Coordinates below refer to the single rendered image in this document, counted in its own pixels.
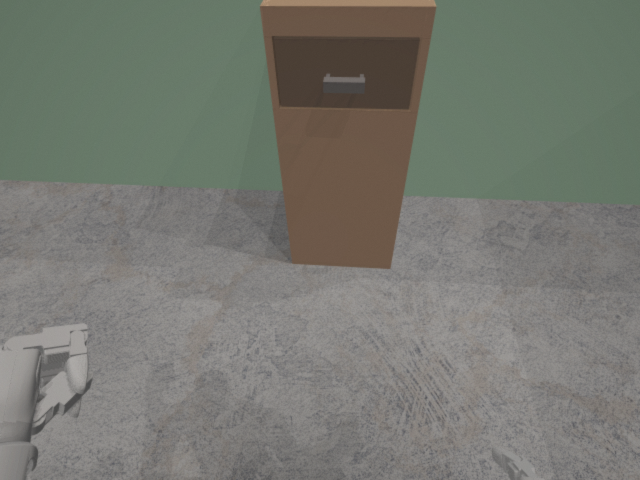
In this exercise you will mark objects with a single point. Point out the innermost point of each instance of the robot left hand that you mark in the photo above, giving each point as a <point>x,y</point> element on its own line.
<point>57,360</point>

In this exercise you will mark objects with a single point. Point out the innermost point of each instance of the drawer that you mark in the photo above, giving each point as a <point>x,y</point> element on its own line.
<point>388,65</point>

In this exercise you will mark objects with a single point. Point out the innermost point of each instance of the handle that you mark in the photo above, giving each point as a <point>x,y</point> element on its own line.
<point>344,84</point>

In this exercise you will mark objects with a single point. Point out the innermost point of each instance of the cabinet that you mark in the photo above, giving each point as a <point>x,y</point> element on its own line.
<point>344,170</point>

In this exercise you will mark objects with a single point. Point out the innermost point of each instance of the robot right hand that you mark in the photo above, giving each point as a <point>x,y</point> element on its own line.
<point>517,467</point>

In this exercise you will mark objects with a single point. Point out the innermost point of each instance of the robot left forearm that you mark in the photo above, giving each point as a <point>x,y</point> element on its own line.
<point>17,460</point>

